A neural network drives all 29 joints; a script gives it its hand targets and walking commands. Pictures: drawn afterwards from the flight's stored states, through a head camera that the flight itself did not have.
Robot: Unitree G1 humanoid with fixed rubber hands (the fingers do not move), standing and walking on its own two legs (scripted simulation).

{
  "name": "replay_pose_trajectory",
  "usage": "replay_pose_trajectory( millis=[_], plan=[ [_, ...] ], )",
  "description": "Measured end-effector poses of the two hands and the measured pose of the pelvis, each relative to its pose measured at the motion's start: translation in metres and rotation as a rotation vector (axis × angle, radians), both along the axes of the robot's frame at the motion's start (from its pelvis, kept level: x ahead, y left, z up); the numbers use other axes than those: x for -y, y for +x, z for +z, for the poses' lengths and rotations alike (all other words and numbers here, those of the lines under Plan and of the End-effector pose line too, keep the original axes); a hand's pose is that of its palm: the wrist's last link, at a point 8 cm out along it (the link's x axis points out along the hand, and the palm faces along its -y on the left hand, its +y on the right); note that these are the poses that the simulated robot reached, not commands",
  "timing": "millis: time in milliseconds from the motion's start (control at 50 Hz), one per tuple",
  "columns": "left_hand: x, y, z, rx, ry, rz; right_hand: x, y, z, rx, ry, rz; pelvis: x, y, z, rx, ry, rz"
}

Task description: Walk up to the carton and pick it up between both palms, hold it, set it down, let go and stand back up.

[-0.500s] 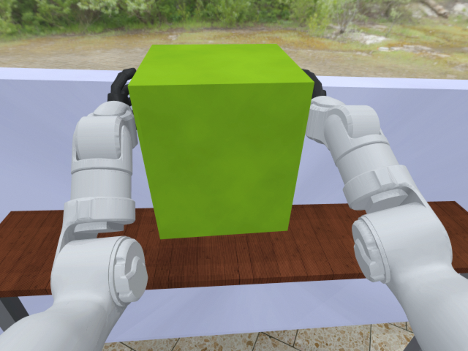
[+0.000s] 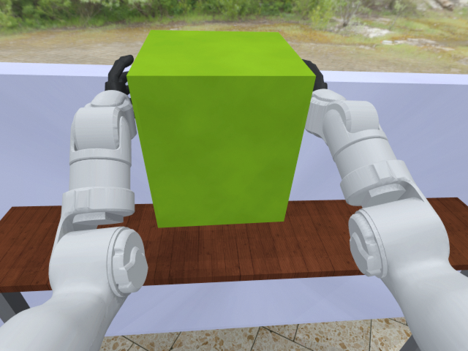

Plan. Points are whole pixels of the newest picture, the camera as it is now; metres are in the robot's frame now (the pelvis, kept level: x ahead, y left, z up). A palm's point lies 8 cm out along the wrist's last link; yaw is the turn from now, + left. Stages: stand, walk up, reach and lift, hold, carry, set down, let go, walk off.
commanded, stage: set down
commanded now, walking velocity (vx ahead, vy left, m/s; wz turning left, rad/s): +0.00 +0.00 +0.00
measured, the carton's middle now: (219, 128) +0.38 +0.01 +0.27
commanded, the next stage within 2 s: none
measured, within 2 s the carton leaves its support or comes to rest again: neither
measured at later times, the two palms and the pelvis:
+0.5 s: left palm (123, 132) +0.40 +0.17 +0.26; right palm (294, 138) +0.40 -0.13 +0.24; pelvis +0.01 -0.01 +0.00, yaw +2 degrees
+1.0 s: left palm (130, 139) +0.41 +0.16 +0.24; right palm (296, 145) +0.41 -0.14 +0.23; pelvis +0.01 -0.01 +0.00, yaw +1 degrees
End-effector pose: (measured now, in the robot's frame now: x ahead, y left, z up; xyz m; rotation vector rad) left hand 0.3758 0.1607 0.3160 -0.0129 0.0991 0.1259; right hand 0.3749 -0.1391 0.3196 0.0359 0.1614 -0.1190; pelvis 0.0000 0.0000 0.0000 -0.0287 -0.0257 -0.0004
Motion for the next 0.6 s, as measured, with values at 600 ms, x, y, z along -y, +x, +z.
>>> replay_pose_trajectory(
  millis=[600],
  plan=[
    [-0.003,0.032,-0.058,0.045,0.025,0.003,-0.003,0.030,-0.076,0.055,-0.021,0.002,0.006,0.007,0.001,0.053,0.007,0.023]
  ],
)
